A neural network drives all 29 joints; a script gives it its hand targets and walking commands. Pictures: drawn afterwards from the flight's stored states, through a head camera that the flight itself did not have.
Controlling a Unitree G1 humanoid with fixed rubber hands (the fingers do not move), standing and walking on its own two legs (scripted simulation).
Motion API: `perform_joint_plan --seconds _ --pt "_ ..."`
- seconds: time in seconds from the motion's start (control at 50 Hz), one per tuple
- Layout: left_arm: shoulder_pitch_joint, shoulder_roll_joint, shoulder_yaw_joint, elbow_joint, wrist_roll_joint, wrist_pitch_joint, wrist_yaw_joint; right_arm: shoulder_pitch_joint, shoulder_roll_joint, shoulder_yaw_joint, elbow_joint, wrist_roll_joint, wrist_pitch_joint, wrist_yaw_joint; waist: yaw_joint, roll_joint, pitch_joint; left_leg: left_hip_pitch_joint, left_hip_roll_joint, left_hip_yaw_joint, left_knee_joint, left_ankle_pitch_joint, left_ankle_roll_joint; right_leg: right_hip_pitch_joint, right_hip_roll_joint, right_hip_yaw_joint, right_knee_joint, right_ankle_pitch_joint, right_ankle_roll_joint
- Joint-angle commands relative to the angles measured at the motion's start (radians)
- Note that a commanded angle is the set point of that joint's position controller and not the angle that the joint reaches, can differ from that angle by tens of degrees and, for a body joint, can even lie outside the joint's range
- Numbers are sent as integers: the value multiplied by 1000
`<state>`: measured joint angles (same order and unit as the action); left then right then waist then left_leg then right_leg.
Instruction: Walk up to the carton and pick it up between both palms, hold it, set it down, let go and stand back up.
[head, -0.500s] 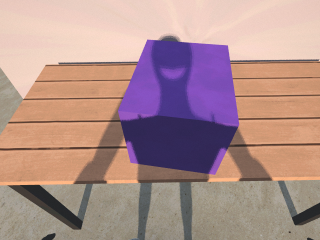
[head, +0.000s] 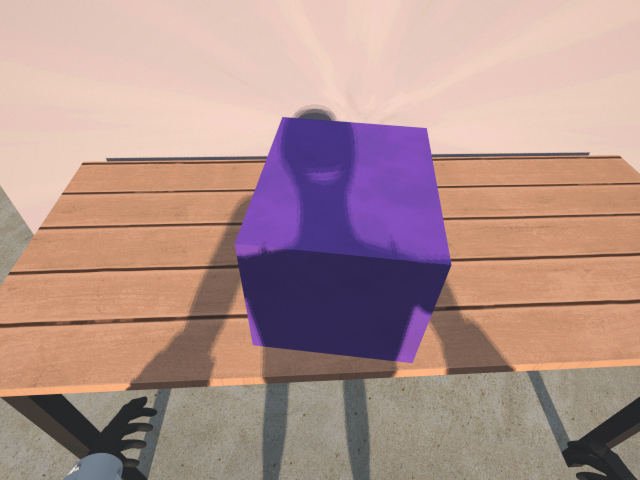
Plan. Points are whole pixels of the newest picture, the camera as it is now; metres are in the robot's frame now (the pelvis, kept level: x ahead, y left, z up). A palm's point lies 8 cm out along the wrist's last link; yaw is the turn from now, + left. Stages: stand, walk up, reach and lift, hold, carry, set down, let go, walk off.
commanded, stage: reach and lift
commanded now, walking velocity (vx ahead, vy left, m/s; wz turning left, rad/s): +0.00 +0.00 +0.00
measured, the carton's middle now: (343, 232) +0.47 -0.01 +0.06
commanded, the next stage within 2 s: none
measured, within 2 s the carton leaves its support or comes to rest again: neither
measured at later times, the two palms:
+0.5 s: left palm (86, 442) +0.19 +0.28 +0.01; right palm (600, 476) +0.14 -0.25 +0.04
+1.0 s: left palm (124, 389) +0.21 +0.23 +0.08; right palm (583, 427) +0.17 -0.23 +0.08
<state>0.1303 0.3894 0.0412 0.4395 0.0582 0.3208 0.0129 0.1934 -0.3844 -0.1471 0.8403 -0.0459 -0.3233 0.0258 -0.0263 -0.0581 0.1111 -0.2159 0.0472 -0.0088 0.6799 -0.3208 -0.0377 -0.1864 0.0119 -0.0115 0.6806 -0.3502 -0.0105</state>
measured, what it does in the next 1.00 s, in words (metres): stands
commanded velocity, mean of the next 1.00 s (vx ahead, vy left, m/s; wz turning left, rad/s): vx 0.00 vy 0.00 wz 0.00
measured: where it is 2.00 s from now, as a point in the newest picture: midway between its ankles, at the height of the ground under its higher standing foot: outside the picture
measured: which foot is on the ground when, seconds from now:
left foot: down 0.00-1.00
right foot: down 0.00-1.00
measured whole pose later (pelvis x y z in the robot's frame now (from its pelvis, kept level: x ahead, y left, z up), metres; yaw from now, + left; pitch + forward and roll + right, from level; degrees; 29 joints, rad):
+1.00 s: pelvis -0.02 +0.01 +0.02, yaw -1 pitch -12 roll +0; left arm 0.17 0.27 0.04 -0.02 -0.15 0.30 -0.01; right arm 0.26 -0.23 -0.08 -0.03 0.08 0.20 -0.04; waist -0.01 -0.01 0.07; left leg -0.02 0.00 -0.01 0.48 -0.25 0.01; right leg -0.04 0.00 0.01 0.46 -0.22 0.00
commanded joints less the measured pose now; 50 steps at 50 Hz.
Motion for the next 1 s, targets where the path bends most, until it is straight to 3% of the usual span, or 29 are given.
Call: perform_joint_plan --seconds 0.0,0.06,0.1,0.16,0.18,0.22,0.24,0.28,0.3,0.34,0.4,0.44,0.46,0.5,0.52,0.56,0.58,0.62,0.66,0.7,0.72,0.74,0.76,0.8,0.84,0.86,0.9,0.94,0.98 --pt "-24 81 74 -210 -42 -59 11 54 -62 -11 -289 47 24 -8 34 -36 -59 166 -70 87 -286 139 46 -42 -20 34 -311 238 5" --pt "-76 111 75 -283 -53 -47 3 64 -46 -1 -380 91 63 -34 21 -57 -66 405 -113 78 -200 154 34 -315 -94 67 -423 -38 -70" --pt "-34 86 69 -312 -76 -24 6 79 -18 27 -454 118 93 -43 34 -77 -63 547 -121 70 -180 163 19 -453 -123 64 -490 -106 -103" --pt "-60 86 52 -373 -90 8 10 66 -39 -6 -501 125 154 -50 26 -46 -29 571 -122 51 -185 132 13 -487 -128 57 -498 -150 -116" --pt "-50 74 52 -390 -86 20 12 65 -22 3 -539 130 172 -46 40 -12 -12 563 -118 56 -197 125 7 -481 -126 54 -505 -145 -127" --pt "-43 55 54 -429 -66 47 11 67 -37 -8 -574 159 205 -39 18 23 -10 574 -106 38 -208 77 3 -480 -127 48 -500 -160 -134" --pt "-69 69 62 -416 -72 56 4 56 -27 3 -600 164 227 -38 38 2 -4 593 -130 48 -184 63 4 -516 -142 77 -520 -238 -147" --pt "-83 61 50 -463 -78 68 10 57 -23 -2 -650 183 263 -36 26 5 0 606 -120 41 -193 63 2 -536 -140 60 -525 -220 -142" --pt "-77 50 41 -482 -87 75 9 57 -11 0 -659 182 281 -30 39 17 11 603 -121 37 -197 58 -3 -540 -140 62 -531 -218 -144" --pt "-88 39 18 -573 -98 67 18 63 -13 -24 -733 192 299 -20 7 78 0 518 -86 25 -254 -7 -5 -447 -111 44 -494 -157 -126" --pt "-73 -20 -17 -513 -94 69 20 2 -60 -50 -784 207 340 8 3 187 25 221 -5 -23 -393 -259 43 -157 -24 10 -363 -35 -86" --pt "-48 -63 -33 -515 -75 40 36 -4 -87 -73 -775 193 355 30 -8 342 -6 -197 89 -28 -595 -457 87 324 91 -41 -211 175 -2" --pt "-54 -87 -42 -507 -64 26 36 -24 -107 -58 -765 205 352 40 -2 374 -8 -364 107 -18 -653 -494 104 506 116 -39 -165 245 21" --pt "-77 -92 -49 -515 -63 -17 33 -46 -114 -56 -801 208 338 44 -14 337 -58 -450 117 -28 -661 -541 117 626 126 -18 -144 271 36" --pt "-86 -82 -41 -502 -74 -29 35 -42 -92 -51 -804 212 341 43 -1 306 -32 -431 95 -11 -651 -492 121 585 116 -6 -165 243 30" --pt "-95 -85 -73 -502 -91 -38 43 -44 -107 -78 -799 197 348 47 -31 275 -17 -346 86 -22 -643 -477 104 485 120 -19 -187 216 28" --pt "-116 -67 -64 -482 -115 -47 40 -57 -86 -70 -838 183 354 40 -14 214 -16 -329 64 1 -620 -438 116 455 106 -11 -209 172 22" --pt "-103 -92 -77 -493 -137 -61 40 -55 -60 -50 -886 185 369 30 -6 163 7 -285 56 -8 -613 -434 122 423 99 -8 -234 134 22" --pt "-122 -74 -65 -460 -155 -70 23 -57 -24 -28 -921 183 389 12 -7 78 18 -225 12 41 -573 -315 128 356 79 15 -280 57 19" --pt "-141 -20 -30 -489 -193 -73 1 -27 31 6 -994 183 410 -17 13 -42 -3 42 -69 76 -444 -128 105 80 -1 68 -402 -113 -26" --pt "-177 28 13 -512 -209 -69 -15 0 75 67 -1057 203 420 -38 36 -155 -10 332 -147 82 -292 -1 79 -240 -108 139 -527 -303 -69" --pt "-225 69 29 -552 -225 -63 -32 39 107 109 -1099 238 434 -70 16 -229 -41 604 -190 49 -163 79 57 -545 -199 171 -620 -404 -106" --pt "-198 90 43 -550 -238 -62 -35 78 138 145 -1120 276 441 -94 30 -233 -18 682 -204 25 -135 109 50 -641 -227 181 -648 -389 -103" --pt "-198 70 41 -624 -255 -52 -26 50 140 147 -1125 263 481 -100 43 -146 1 583 -167 9 -226 70 60 -534 -181 140 -604 -326 -92" --pt "-138 34 25 -686 -251 -57 -17 55 135 95 -1122 245 497 -92 40 -4 69 350 -91 8 -380 -13 50 -243 -78 68 -520 -135 -62" --pt "-99 9 16 -677 -245 -54 -13 60 121 64 -1097 249 512 -80 45 86 83 168 -46 13 -486 -70 54 -22 -17 46 -464 -34 -23" --pt "-83 25 43 -654 -232 -54 -31 71 114 64 -1151 273 516 -90 56 93 18 66 -45 32 -515 -61 70 153 -4 67 -439 26 -17" --pt "-47 13 39 -649 -241 -67 -33 70 126 63 -1227 264 508 -99 63 48 9 78 -58 44 -488 -50 71 127 -8 69 -443 -13 -14" --pt "-79 28 26 -708 -272 -79 -27 50 154 78 -1272 276 507 -100 68 64 -18 93 -60 42 -486 -22 62 91 -11 61 -459 -16 -12"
